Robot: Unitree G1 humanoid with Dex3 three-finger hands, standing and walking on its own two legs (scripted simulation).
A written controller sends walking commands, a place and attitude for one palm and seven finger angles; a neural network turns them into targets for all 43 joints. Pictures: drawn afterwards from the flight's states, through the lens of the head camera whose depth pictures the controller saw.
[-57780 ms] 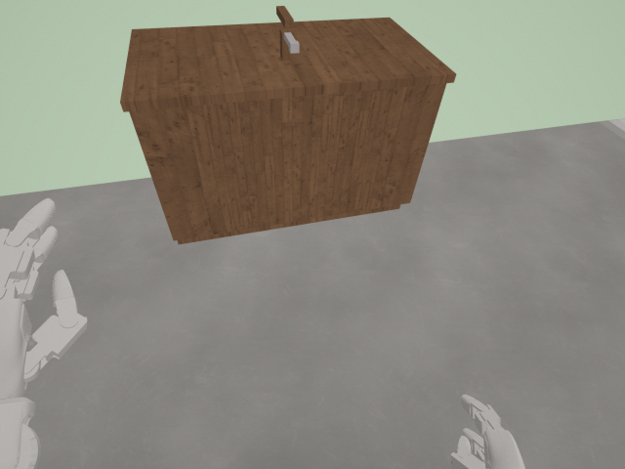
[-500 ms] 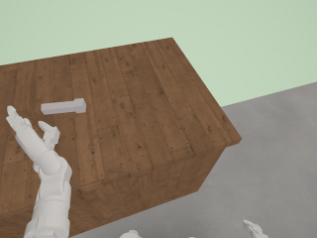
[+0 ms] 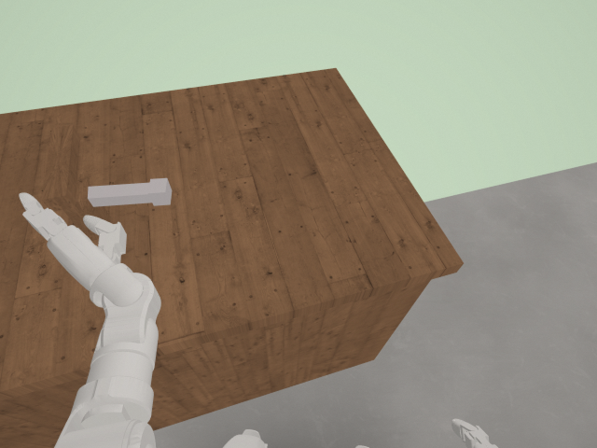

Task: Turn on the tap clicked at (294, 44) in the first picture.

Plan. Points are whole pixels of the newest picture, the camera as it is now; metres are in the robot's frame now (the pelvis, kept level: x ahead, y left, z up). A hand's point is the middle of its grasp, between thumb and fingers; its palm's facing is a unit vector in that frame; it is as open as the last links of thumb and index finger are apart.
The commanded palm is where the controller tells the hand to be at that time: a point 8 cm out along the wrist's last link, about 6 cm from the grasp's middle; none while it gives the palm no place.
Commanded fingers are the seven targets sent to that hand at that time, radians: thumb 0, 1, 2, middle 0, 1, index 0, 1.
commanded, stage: push the lever round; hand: left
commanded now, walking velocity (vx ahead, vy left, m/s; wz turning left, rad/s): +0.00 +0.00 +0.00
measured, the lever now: (160, 192) +0.44 +0.24 +0.06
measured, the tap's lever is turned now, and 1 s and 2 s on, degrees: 80 80 80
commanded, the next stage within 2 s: none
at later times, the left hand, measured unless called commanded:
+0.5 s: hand (120, 226) +0.38 +0.28 +0.06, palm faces +0.87 -0.50 -0.05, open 8.4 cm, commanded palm +0.36 +0.24 +0.05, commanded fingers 0.00 0.90 0.90 -0.15 -0.15 -0.15 -0.15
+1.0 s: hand (120, 225) +0.38 +0.28 +0.06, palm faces +0.87 -0.49 -0.04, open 8.4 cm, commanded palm +0.36 +0.24 +0.05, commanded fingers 0.00 0.90 0.90 -0.15 -0.15 -0.15 -0.15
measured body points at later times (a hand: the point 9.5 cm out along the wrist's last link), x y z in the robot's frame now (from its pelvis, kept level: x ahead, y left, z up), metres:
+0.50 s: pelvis +0.00 -0.01 +0.00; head +0.06 +0.00 +0.45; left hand +0.33 +0.30 +0.06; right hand +0.12 -0.26 -0.12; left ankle +0.02 +0.12 -0.70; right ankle +0.00 -0.11 -0.70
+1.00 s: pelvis +0.01 -0.01 +0.00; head +0.06 +0.01 +0.45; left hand +0.33 +0.30 +0.06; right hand +0.14 -0.25 -0.13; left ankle +0.02 +0.12 -0.70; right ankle +0.00 -0.11 -0.70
